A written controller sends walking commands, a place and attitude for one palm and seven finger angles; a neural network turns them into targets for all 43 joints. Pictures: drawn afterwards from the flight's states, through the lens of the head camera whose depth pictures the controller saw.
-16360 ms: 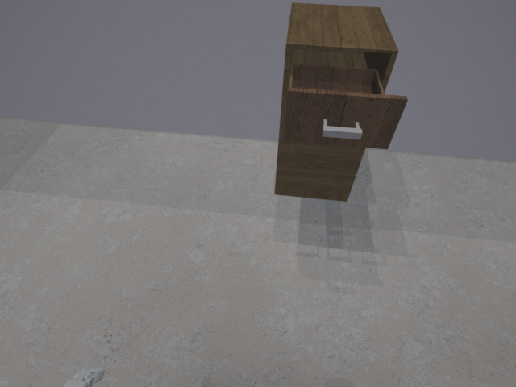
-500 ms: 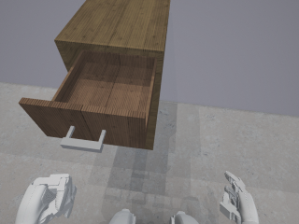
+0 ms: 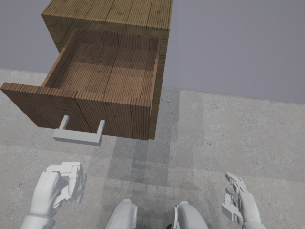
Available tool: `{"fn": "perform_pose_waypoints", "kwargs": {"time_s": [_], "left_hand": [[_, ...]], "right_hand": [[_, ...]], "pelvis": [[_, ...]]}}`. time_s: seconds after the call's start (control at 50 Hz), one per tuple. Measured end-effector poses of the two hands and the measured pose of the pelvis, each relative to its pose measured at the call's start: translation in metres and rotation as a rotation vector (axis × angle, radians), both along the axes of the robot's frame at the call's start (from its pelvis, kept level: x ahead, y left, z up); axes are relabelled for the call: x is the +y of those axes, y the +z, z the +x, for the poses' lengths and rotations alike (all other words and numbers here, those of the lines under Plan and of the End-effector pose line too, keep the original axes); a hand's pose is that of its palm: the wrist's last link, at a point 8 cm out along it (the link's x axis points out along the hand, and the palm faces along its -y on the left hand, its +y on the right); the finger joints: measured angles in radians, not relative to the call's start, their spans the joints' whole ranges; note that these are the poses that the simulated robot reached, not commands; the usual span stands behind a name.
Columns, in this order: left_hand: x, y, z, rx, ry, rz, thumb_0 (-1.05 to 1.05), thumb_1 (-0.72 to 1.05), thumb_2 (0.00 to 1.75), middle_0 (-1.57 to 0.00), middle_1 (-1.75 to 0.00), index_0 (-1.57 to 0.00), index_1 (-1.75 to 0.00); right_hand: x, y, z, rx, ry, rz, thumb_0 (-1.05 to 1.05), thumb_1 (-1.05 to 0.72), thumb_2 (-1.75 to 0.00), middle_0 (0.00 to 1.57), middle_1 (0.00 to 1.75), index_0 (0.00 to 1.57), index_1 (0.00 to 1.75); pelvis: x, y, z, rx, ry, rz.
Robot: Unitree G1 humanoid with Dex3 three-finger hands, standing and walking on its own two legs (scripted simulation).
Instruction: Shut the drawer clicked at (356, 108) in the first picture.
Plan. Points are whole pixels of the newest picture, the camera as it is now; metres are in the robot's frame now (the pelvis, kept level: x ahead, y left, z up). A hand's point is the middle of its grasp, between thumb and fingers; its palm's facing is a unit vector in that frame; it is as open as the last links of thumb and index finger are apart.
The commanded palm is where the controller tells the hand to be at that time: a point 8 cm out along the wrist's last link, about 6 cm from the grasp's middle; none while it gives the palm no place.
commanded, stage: bring the fist close to the handle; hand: left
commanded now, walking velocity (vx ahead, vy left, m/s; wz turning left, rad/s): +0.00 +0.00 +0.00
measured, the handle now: (81, 129) +0.35 +0.21 +0.03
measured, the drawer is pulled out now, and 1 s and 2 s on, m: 0.28 0.28 0.17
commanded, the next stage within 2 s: push the drawer shut in 0.48 s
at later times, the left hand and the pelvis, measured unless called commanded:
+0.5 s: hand (81, 185) +0.22 +0.17 +0.03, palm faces -0.08 -1.00 -0.03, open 3.3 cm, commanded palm +0.20 +0.23 +0.04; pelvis +0.00 +0.01 -0.01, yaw +0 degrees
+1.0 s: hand (91, 162) +0.27 +0.16 +0.03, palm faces -0.11 -0.99 -0.04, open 3.2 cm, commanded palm +0.26 +0.22 +0.04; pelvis +0.00 +0.00 +0.00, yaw +0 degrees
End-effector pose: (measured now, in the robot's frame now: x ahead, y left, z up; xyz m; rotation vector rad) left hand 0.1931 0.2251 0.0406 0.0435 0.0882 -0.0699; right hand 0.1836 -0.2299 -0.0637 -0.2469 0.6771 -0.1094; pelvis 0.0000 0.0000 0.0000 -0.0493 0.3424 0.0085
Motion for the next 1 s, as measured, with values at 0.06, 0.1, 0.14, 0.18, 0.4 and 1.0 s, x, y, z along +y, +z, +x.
{"fn": "perform_pose_waypoints", "kwargs": {"time_s": [0.06, 0.1, 0.14, 0.18, 0.4, 1.0], "left_hand": [[0.001, -0.005, 0.008, -0.014, -0.005, -0.004, 0.02, 0.90, 0.90, -1.40, -1.59, -1.40, -1.60], [0.001, -0.007, 0.013, -0.020, -0.008, -0.008, 0.02, 0.90, 0.90, -1.40, -1.59, -1.40, -1.60], [0.001, -0.010, 0.017, -0.018, -0.011, -0.011, 0.02, 0.90, 0.90, -1.40, -1.59, -1.40, -1.60], [0.002, -0.011, 0.018, -0.009, -0.014, -0.011, 0.02, 0.90, 0.90, -1.40, -1.59, -1.40, -1.60], [0.007, -0.003, 0.009, 0.004, 0.012, -0.009, 0.02, 0.90, 0.90, -1.40, -1.59, -1.40, -1.60], [-0.007, -0.003, 0.057, -0.027, -0.035, 0.000, 0.02, 0.89, 0.91, -1.40, -1.59, -1.40, -1.60]], "right_hand": [[0.000, -0.006, -0.001, 0.014, 0.002, -0.007, 0.01, -0.90, -0.90, 0.20, 0.30, 0.20, 0.30], [0.000, -0.009, -0.002, 0.025, 0.001, -0.008, 0.01, -0.90, -0.90, 0.20, 0.30, 0.20, 0.30], [-0.001, -0.012, -0.004, 0.037, -0.004, -0.008, 0.01, -0.90, -0.90, 0.20, 0.30, 0.20, 0.30], [-0.001, -0.013, -0.005, 0.047, -0.012, -0.005, 0.01, -0.90, -0.90, 0.20, 0.30, 0.20, 0.30], [0.002, -0.008, -0.004, 0.050, -0.021, 0.002, 0.01, -0.90, -0.90, 0.20, 0.30, 0.20, 0.30], [-0.007, -0.014, -0.020, 0.116, -0.025, -0.007, 0.01, -0.90, -0.90, 0.20, 0.30, 0.20, 0.30]], "pelvis": [[0.001, -0.004, -0.001, 0.013, 0.000, -0.003], [0.001, -0.007, -0.001, 0.021, -0.001, -0.004], [0.002, -0.009, -0.001, 0.027, -0.003, -0.004], [0.002, -0.009, -0.001, 0.030, -0.004, -0.005], [0.005, -0.005, 0.003, 0.029, -0.003, -0.008], [0.001, -0.003, 0.004, 0.042, -0.004, -0.005]]}}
